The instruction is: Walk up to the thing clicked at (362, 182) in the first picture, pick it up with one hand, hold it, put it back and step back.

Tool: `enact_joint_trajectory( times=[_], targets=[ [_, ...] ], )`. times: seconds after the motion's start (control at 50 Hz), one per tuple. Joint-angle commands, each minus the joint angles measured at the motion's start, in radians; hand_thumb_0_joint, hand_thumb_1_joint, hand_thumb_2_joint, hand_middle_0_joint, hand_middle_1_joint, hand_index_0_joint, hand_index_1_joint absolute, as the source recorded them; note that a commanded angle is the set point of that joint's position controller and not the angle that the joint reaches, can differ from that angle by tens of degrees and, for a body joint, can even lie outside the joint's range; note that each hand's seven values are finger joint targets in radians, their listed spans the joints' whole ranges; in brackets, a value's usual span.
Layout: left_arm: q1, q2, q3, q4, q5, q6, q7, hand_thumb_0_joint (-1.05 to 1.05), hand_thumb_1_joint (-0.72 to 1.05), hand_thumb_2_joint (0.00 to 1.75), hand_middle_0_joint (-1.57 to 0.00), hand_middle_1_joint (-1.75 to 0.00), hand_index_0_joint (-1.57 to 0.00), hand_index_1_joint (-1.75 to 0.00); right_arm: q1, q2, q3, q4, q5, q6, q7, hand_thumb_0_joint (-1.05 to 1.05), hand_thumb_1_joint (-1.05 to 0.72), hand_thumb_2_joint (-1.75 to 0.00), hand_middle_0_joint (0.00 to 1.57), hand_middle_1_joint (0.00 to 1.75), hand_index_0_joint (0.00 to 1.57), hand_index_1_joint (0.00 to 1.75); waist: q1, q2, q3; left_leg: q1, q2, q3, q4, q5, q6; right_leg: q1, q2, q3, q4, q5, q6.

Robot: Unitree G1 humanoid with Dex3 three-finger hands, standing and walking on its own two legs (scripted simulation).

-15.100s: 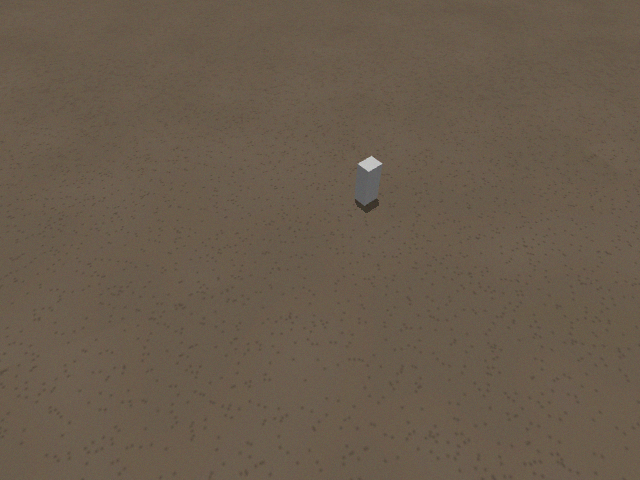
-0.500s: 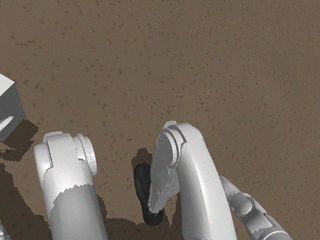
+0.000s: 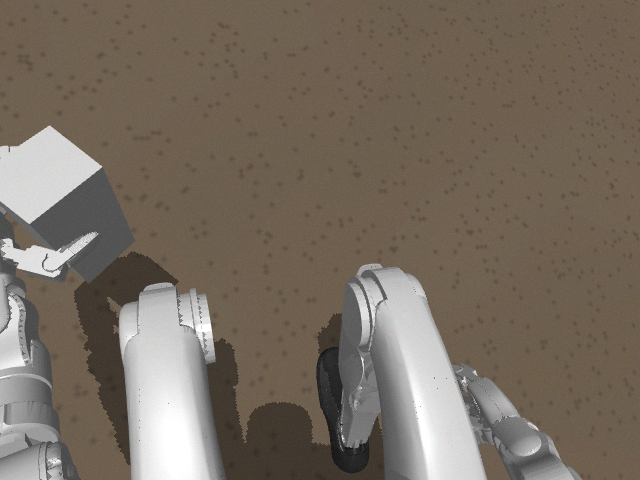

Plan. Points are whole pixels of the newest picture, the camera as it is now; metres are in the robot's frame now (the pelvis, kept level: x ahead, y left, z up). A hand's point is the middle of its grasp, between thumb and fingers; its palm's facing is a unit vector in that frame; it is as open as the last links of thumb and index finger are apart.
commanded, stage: settle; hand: left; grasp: from the side
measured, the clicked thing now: (72, 216) +0.41 +0.27 -0.10
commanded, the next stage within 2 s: lift in 0.80 s
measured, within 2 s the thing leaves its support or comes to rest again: neither
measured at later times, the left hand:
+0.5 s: hand (31, 178) +0.42 +0.28 -0.02, palm faces +0.28 -0.96 -0.07, open 11.1 cm
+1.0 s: hand (26, 164) +0.42 +0.27 +0.01, palm faces +0.28 -0.96 -0.06, open 11.2 cm
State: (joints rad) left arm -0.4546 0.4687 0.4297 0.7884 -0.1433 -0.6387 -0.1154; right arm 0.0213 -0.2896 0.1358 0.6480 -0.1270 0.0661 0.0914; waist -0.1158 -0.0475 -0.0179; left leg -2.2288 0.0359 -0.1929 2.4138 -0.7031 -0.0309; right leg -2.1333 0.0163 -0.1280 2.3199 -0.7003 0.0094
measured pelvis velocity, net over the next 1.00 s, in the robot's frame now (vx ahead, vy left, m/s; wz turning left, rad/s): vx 0.00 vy -0.01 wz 0.07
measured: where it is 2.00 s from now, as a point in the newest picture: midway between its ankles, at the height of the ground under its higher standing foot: (273, 445)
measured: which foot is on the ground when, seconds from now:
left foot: down 0.00-1.00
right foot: down 0.00-1.00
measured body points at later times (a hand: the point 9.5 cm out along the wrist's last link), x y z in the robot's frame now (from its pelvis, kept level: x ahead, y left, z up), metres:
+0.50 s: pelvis +0.00 +0.00 +0.03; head +0.21 +0.06 +0.42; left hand +0.40 +0.33 -0.01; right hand +0.16 -0.26 -0.09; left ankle +0.08 +0.13 -0.30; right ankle +0.10 -0.12 -0.30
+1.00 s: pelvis +0.00 -0.01 +0.05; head +0.21 +0.05 +0.45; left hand +0.40 +0.32 +0.02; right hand +0.15 -0.26 -0.08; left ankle +0.08 +0.13 -0.30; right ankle +0.10 -0.12 -0.30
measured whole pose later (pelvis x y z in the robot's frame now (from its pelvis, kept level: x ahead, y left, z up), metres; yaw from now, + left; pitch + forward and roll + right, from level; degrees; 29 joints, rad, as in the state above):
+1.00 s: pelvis +0.00 -0.01 +0.05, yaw +4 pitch +33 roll -4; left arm -0.56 0.39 0.44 0.84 -0.12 -0.57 -0.15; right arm 0.09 -0.27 0.03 0.70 -0.08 0.01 0.04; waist -0.11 0.00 -0.12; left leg -2.13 0.04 -0.11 2.23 -0.69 -0.03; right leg -2.07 0.00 -0.06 2.19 -0.70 0.00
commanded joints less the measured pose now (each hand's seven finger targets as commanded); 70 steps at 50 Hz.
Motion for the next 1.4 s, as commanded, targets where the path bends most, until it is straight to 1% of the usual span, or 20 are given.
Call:
enact_joint_trajectory(
  times=[0.0,0.06,0.12,0.18,0.3,0.5,0.52,0.56,0.74,0.8,0.82,0.88,0.94,1.06,1.14,1.2,1.22,1.28,1.3,1.38],
  targets=[
    [-0.351,0.267,0.073,-0.345,-0.053,-0.119,-0.006,0.00,0.08,1.24,-1.21,-1.35,-1.20,-1.38,0.110,-0.221,-0.106,-0.042,0.011,-0.024,-0.027,0.00,-0.91,-0.90,0.20,0.30,0.20,0.30,0.009,0.298,-0.752,0.469,-0.005,0.098,-0.296,0.144,0.045,0.373,0.032,0.019,-0.249,0.209,-0.040],
    [-0.349,0.279,0.083,-0.345,-0.046,-0.103,-0.015,0.00,0.03,1.23,-1.21,-1.35,-1.21,-1.38,0.119,-0.217,-0.117,-0.035,0.015,-0.032,-0.033,0.00,-0.91,-0.90,0.20,0.30,0.20,0.30,0.016,0.287,-0.782,0.487,-0.004,0.104,-0.299,0.184,0.048,0.391,0.028,0.029,-0.254,0.243,-0.038],
    [-0.375,0.233,0.070,-0.330,-0.058,-0.088,-0.020,0.00,0.02,1.25,-1.22,-1.37,-1.21,-1.39,0.127,-0.212,-0.124,-0.034,0.023,-0.034,-0.037,0.00,-0.91,-0.90,0.20,0.30,0.20,0.30,0.003,0.280,-0.773,0.492,-0.006,0.103,-0.318,0.170,0.047,0.374,0.026,0.022,-0.266,0.224,-0.041],
    [-0.358,0.244,0.094,-0.314,-0.051,-0.074,-0.019,0.00,0.05,1.28,-1.22,-1.38,-1.22,-1.41,0.141,-0.213,-0.133,-0.029,0.027,-0.037,-0.040,0.00,-0.91,-0.90,0.20,0.30,0.20,0.30,0.026,0.274,-0.780,0.515,-0.005,0.106,-0.335,0.187,0.043,0.374,0.025,0.017,-0.274,0.227,-0.043],
    [-0.329,0.186,0.067,-0.243,-0.042,-0.047,-0.037,0.00,0.08,1.31,-1.26,-1.41,-1.25,-1.44,0.152,-0.207,-0.150,-0.028,0.038,-0.042,-0.044,0.00,-0.91,-0.90,0.20,0.30,0.20,0.30,0.019,0.236,-0.767,0.526,-0.008,0.115,-0.350,0.215,0.051,0.376,0.022,0.021,-0.293,0.249,-0.041],
    [-0.419,0.228,0.091,-0.312,-0.024,-0.055,-0.018,0.00,0.07,1.33,-1.27,-1.41,-1.26,-1.44,0.158,-0.185,-0.164,-0.026,0.041,-0.051,-0.051,0.00,-0.91,-0.90,0.20,0.30,0.20,0.30,0.031,0.256,-0.807,0.561,-0.011,0.126,-0.393,0.174,0.048,0.388,0.018,0.037,-0.324,0.202,-0.044],
    [-0.386,0.193,0.073,-0.255,-0.025,-0.047,-0.021,0.00,0.05,1.33,-1.26,-1.41,-1.25,-1.44,0.153,-0.187,-0.165,-0.026,0.043,-0.053,-0.052,0.00,-0.92,-0.91,0.20,0.30,0.20,0.30,0.020,0.242,-0.772,0.552,-0.011,0.125,-0.397,0.166,0.050,0.372,0.016,0.037,-0.329,0.195,-0.044],
    [-0.457,0.224,0.086,-0.330,-0.028,-0.061,-0.018,0.00,0.07,1.33,-1.26,-1.42,-1.25,-1.45,0.157,-0.184,-0.163,-0.020,0.039,-0.058,-0.054,0.00,-0.92,-0.91,0.20,0.30,0.20,0.30,0.023,0.272,-0.801,0.571,-0.010,0.126,-0.401,0.170,0.047,0.381,0.015,0.040,-0.328,0.200,-0.046],
    [-0.450,0.186,0.052,-0.265,-0.022,-0.043,-0.027,0.00,0.06,1.33,-1.25,-1.40,-1.24,-1.43,0.174,-0.181,-0.171,-0.011,0.043,-0.064,-0.058,0.00,-0.92,-0.91,0.20,0.30,0.20,0.30,0.020,0.262,-0.817,0.604,-0.015,0.133,-0.415,0.194,0.050,0.387,0.010,0.051,-0.352,0.216,-0.047],
    [-0.455,0.208,0.075,-0.253,-0.016,-0.047,-0.022,0.00,0.04,1.34,-1.24,-1.41,-1.24,-1.44,0.176,-0.179,-0.172,-0.012,0.045,-0.067,-0.058,0.00,-0.91,-0.91,0.20,0.30,0.20,0.30,0.024,0.228,-0.791,0.556,-0.017,0.142,-0.418,0.158,0.054,0.409,0.011,0.057,-0.371,0.187,-0.043],
    [-0.411,0.175,0.064,-0.196,-0.017,-0.042,-0.023,0.00,0.04,1.34,-1.24,-1.41,-1.23,-1.44,0.176,-0.180,-0.172,-0.017,0.047,-0.067,-0.057,0.00,-0.91,-0.91,0.20,0.30,0.20,0.30,0.025,0.219,-0.769,0.560,-0.018,0.139,-0.433,0.152,0.052,0.400,0.011,0.050,-0.370,0.177,-0.046],
    [-0.469,0.216,0.089,-0.248,-0.021,-0.052,-0.021,0.00,0.05,1.34,-1.25,-1.41,-1.24,-1.44,0.183,-0.176,-0.173,-0.007,0.048,-0.068,-0.058,0.00,-0.91,-0.91,0.20,0.30,0.20,0.30,0.030,0.229,-0.805,0.573,-0.018,0.142,-0.433,0.150,0.052,0.416,0.012,0.059,-0.377,0.171,-0.045],
    [-0.422,0.177,0.081,-0.210,-0.033,-0.051,-0.028,0.00,0.02,1.27,-1.27,-1.45,-1.29,-1.45,0.176,-0.175,-0.175,-0.016,0.055,-0.074,-0.059,0.00,-0.94,-0.91,0.20,0.30,0.20,0.30,0.028,0.204,-0.789,0.560,-0.021,0.140,-0.448,0.134,0.054,0.412,0.012,0.053,-0.383,0.156,-0.046],
    [-0.402,0.202,0.083,-0.332,-0.042,-0.045,-0.056,0.00,0.04,1.29,-1.28,-1.47,-1.30,-1.46,0.199,-0.178,-0.187,-0.032,0.062,-0.081,-0.062,0.00,-0.94,-0.91,0.20,0.30,0.20,0.30,0.050,0.247,-0.889,0.664,-0.018,0.143,-0.470,0.237,0.051,0.469,0.009,0.061,-0.389,0.240,-0.048],
    [-0.433,0.194,0.069,-0.436,-0.055,-0.018,-0.043,0.00,0.02,1.28,-1.24,-1.44,-1.27,-1.44,0.198,-0.172,-0.192,-0.041,0.072,-0.084,-0.069,0.00,-0.94,-0.91,0.20,0.30,0.20,0.30,0.052,0.266,-0.902,0.705,-0.017,0.147,-0.502,0.221,0.053,0.485,0.009,0.079,-0.438,0.227,-0.048],
    [-0.374,0.163,0.041,-0.445,-0.056,0.009,-0.040,0.00,0.02,1.29,-1.24,-1.44,-1.27,-1.44,0.191,-0.168,-0.194,-0.049,0.081,-0.089,-0.075,0.00,-0.93,-0.91,0.20,0.30,0.20,0.30,0.049,0.263,-0.865,0.710,-0.019,0.138,-0.539,0.196,0.052,0.489,0.007,0.078,-0.467,0.203,-0.051],
    [-0.286,0.121,0.031,-0.395,-0.061,0.023,-0.042,0.00,0.01,1.29,-1.23,-1.44,-1.26,-1.44,0.189,-0.167,-0.201,-0.059,0.087,-0.091,-0.078,0.00,-0.93,-0.91,0.20,0.30,0.20,0.30,0.038,0.214,-0.849,0.696,-0.019,0.137,-0.541,0.188,0.059,0.504,0.008,0.077,-0.490,0.199,-0.045],
    [-0.322,0.161,0.047,-0.518,-0.068,0.031,-0.035,0.00,0.02,1.28,-1.23,-1.44,-1.26,-1.44,0.195,-0.164,-0.202,-0.061,0.095,-0.095,-0.082,0.00,-0.93,-0.90,0.20,0.30,0.20,0.30,0.066,0.243,-0.885,0.741,-0.019,0.138,-0.577,0.201,0.055,0.541,0.006,0.086,-0.511,0.204,-0.049],
    [-0.280,0.122,0.017,-0.492,-0.072,0.043,-0.039,0.00,0.02,1.29,-1.24,-1.44,-1.26,-1.44,0.183,-0.162,-0.198,-0.071,0.100,-0.095,-0.084,0.00,-0.93,-0.90,0.20,0.30,0.20,0.30,0.056,0.230,-0.853,0.743,-0.019,0.136,-0.589,0.196,0.058,0.538,0.007,0.084,-0.524,0.199,-0.048],
    [-0.261,0.103,0.011,-0.559,-0.080,0.073,-0.020,0.00,0.04,1.29,-1.23,-1.44,-1.26,-1.43,0.177,-0.153,-0.201,-0.091,0.115,-0.107,-0.092,0.00,-0.92,-0.90,0.20,0.30,0.20,0.30,0.065,0.207,-0.836,0.768,-0.018,0.134,-0.642,0.185,0.058,0.582,0.006,0.087,-0.579,0.198,-0.048]
  ],
)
